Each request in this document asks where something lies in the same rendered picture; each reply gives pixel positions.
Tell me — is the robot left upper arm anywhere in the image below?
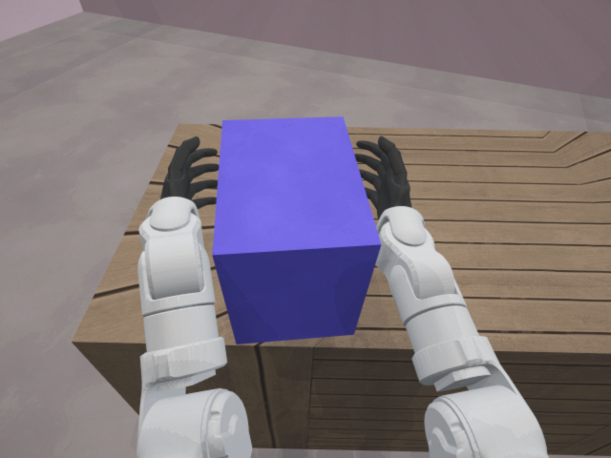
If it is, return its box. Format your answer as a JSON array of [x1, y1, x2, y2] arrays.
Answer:
[[138, 388, 252, 458]]

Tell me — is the right robot forearm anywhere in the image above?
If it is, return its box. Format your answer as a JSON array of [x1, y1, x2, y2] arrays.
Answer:
[[375, 206, 547, 451]]

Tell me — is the carton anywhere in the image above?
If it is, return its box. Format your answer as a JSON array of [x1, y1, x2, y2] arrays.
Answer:
[[212, 116, 381, 344]]

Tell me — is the left robot forearm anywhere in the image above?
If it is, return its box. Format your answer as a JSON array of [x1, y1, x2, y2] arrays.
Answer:
[[137, 197, 227, 458]]

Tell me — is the right robot hand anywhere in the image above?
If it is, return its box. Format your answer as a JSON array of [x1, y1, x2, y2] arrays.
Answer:
[[354, 136, 411, 219]]

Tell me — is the left robot hand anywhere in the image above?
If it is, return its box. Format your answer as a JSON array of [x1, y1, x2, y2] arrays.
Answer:
[[160, 136, 219, 209]]

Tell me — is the robot right upper arm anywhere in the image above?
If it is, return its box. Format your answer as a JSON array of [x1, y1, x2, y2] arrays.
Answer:
[[425, 385, 549, 458]]

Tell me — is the pedestal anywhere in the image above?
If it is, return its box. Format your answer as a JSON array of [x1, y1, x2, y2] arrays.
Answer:
[[72, 124, 611, 456]]

